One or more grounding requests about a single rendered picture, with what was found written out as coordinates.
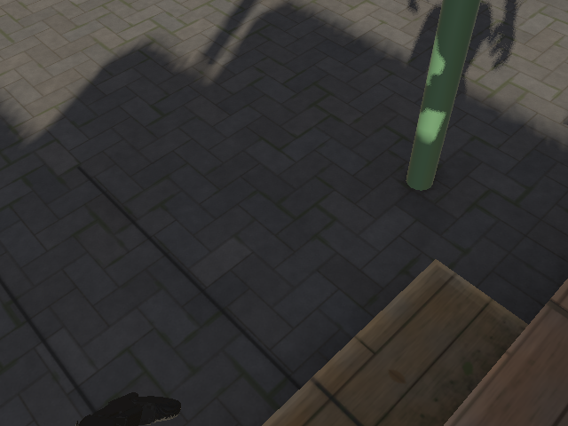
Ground robot left hand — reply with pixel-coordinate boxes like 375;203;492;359
75;392;181;426

